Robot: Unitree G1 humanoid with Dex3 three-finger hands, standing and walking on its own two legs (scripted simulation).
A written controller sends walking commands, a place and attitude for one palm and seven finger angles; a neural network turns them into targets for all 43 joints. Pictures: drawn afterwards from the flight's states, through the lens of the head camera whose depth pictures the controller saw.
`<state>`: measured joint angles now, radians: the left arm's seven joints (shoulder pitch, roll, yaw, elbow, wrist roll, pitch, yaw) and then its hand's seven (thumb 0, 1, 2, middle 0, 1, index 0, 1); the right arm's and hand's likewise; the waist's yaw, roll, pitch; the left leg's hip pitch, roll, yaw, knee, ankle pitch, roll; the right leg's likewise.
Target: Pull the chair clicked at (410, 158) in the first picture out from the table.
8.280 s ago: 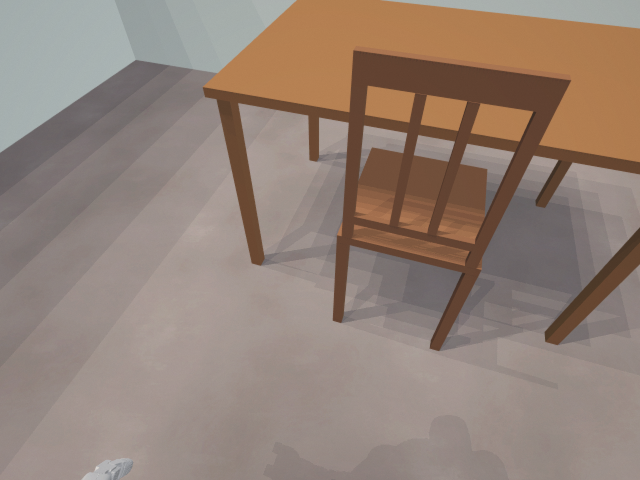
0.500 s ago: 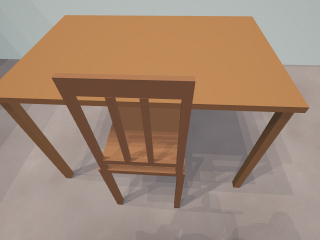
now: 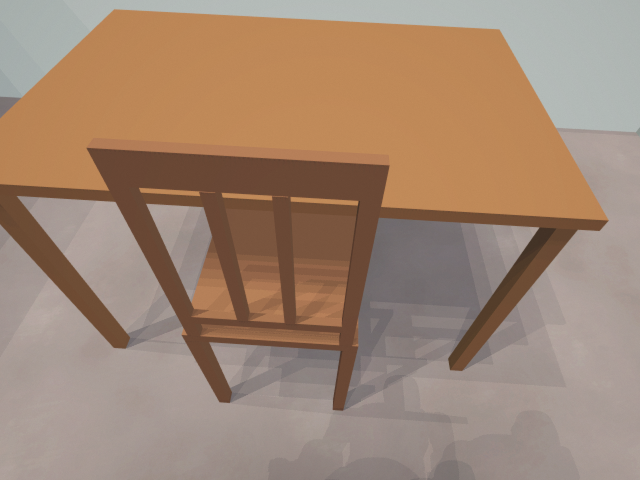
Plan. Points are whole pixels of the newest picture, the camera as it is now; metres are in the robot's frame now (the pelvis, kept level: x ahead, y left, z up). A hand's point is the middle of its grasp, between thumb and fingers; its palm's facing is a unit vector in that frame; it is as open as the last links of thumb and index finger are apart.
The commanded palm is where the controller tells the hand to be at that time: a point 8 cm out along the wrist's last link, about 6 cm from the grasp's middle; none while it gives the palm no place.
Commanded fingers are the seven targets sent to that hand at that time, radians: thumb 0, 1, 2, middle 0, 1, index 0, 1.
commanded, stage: look again from close up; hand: left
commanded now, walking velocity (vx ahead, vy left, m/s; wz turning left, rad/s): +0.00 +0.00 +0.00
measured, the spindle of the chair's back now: (229, 265) +0.44 +0.17 -0.05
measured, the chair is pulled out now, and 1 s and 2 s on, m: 0.00 0.00 0.00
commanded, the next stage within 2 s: raise the hand toward the chair's back in 0.68 s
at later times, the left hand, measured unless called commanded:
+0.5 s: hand out of the picture +0.00 +0.19 -0.17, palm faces +0.00 -0.98 -0.22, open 7.4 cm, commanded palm none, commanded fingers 0.00 0.90 0.90 -0.20 -0.30 -0.20 -0.30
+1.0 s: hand (180, 403) +0.20 +0.18 +0.00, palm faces +0.19 -0.98 -0.06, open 7.9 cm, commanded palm +0.10 +0.23 -0.06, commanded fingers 0.00 0.62 0.78 -0.17 -0.26 -0.17 -0.26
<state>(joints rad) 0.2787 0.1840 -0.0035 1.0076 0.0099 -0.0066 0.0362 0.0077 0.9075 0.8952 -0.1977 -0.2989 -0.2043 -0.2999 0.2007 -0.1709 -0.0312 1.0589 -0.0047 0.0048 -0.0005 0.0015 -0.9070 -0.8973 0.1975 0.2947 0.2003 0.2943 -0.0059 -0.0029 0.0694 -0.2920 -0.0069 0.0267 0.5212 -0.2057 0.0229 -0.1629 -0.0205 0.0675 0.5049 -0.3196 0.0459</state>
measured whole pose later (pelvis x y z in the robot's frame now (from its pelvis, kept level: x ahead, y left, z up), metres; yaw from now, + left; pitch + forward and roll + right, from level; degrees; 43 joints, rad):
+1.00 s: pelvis -0.02 -0.01 -0.02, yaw +3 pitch +3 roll +0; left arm 0.34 0.18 0.09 0.16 -0.18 -0.26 0.00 0.01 0.82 0.86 -0.18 -0.28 -0.19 -0.28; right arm 0.25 -0.23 -0.01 0.77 0.02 -0.26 -0.05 0.01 -0.91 -0.90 0.20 0.30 0.20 0.29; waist -0.05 0.02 -0.08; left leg -0.52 -0.03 -0.02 0.71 -0.25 0.01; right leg -0.38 -0.03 0.02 0.74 -0.41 0.03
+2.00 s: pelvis -0.02 +0.00 -0.09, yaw +2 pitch +15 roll -4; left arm 0.45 0.27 0.19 -0.12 -0.28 -0.37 -0.23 0.00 -0.33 0.37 -0.08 -0.11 -0.08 -0.11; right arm 0.20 -0.20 -0.01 0.53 0.03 -0.20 -0.06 0.01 -0.90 -0.90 0.20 0.30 0.20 0.29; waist -0.03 0.02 -0.16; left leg -1.00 0.01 -0.07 1.19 -0.44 0.02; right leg -0.81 0.02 -0.02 1.14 -0.58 0.04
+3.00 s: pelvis -0.01 -0.02 -0.08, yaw +3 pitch +15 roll -3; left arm 0.31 0.28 0.23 0.06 -0.30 -0.38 -0.31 -0.01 -0.50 0.30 -0.06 -0.08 -0.07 -0.08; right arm 0.22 -0.23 0.01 0.54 0.03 -0.17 -0.06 0.01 -0.90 -0.90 0.20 0.30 0.20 0.30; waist -0.03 0.05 -0.16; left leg -0.95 0.02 -0.07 1.14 -0.44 -0.01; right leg -0.77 0.03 -0.03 1.10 -0.59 0.02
